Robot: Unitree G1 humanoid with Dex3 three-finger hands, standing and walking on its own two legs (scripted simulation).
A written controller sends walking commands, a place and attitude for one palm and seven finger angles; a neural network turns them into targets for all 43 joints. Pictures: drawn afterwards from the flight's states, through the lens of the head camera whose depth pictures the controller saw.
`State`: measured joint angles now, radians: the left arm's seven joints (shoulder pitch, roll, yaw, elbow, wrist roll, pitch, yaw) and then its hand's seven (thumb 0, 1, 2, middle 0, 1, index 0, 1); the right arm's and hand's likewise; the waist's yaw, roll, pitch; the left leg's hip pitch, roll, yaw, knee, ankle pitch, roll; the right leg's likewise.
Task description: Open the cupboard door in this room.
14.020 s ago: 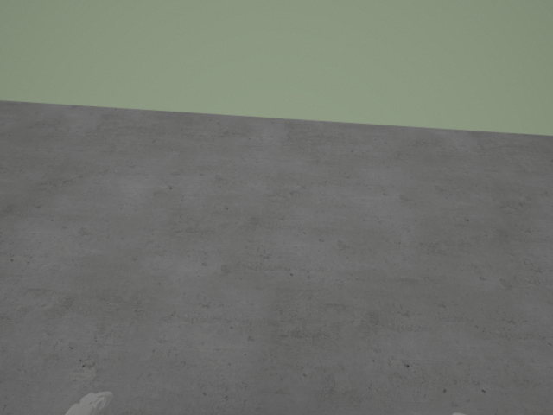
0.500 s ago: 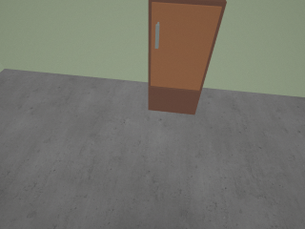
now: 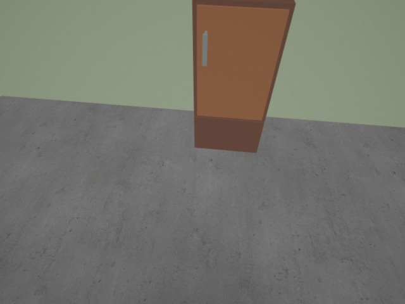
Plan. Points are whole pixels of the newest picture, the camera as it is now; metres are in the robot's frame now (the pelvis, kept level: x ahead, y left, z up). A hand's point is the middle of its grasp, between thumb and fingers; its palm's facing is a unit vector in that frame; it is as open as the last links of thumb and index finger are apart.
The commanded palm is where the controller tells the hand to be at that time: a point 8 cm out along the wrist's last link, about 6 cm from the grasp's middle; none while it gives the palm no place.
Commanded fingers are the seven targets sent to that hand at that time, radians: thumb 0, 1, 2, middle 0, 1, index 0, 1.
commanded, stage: walk to a spot facing it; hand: left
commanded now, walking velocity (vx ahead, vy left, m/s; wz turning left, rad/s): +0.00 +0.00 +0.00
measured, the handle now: (205, 48) +1.17 +0.06 -0.04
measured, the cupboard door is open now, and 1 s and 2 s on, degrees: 0 0 0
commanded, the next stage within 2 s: take the last steps up to it in 0.74 s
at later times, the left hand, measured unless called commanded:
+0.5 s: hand out of the picture +0.07 +0.12 -0.17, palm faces -0.01 -0.97 -0.23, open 7.3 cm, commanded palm none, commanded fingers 0.00 0.90 0.90 -0.20 -0.30 -0.20 -0.30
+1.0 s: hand (164, 268) +0.24 +0.12 -0.19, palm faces -0.06 -0.98 -0.17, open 7.3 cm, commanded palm none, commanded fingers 0.00 0.90 0.90 -0.20 -0.30 -0.20 -0.30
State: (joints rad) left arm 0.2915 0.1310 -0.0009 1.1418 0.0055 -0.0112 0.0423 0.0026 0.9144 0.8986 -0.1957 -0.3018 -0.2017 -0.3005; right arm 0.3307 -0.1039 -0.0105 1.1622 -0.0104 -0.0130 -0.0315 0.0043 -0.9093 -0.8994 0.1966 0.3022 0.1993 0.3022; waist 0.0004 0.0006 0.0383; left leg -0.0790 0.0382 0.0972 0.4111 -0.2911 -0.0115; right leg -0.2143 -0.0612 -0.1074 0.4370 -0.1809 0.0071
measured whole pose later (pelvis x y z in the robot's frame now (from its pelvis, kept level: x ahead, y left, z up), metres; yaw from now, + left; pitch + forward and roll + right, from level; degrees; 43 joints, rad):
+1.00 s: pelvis +0.31 -0.05 -0.02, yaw -9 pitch +0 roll +0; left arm 0.41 0.12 0.01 1.17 0.00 -0.05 0.03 0.00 0.91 0.90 -0.20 -0.30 -0.20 -0.30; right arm 0.10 -0.13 -0.03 1.02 -0.02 -0.06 0.00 0.00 -0.91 -0.90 0.20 0.30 0.20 0.30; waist 0.03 -0.01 0.11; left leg -0.39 0.01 0.17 0.65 -0.26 0.09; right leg -0.21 -0.03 -0.05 1.13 -0.50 -0.02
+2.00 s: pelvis +0.61 -0.09 +0.00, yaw -4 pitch -1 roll -1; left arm 0.29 0.16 0.02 1.13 0.01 0.02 0.03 0.00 0.91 0.90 -0.20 -0.30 -0.20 -0.30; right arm 0.10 -0.13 -0.02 1.04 -0.01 -0.02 -0.04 0.00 -0.92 -0.90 0.20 0.30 0.20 0.30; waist 0.03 -0.04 0.10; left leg -0.25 0.06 0.15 0.50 -0.22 0.04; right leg -0.28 -0.07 -0.07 0.83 -0.52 0.04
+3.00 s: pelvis +0.53 -0.18 +0.00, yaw -4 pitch -1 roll +0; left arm 0.32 0.12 -0.01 1.14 0.01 -0.01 0.05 0.00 0.91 0.90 -0.20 -0.30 -0.20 -0.30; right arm 0.30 -0.13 -0.01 1.09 -0.02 0.01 -0.03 0.01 -0.92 -0.90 0.20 0.30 0.20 0.30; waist 0.02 0.02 0.04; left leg -0.12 0.02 0.04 0.47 -0.32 0.00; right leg -0.27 0.01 -0.11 0.43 -0.14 -0.05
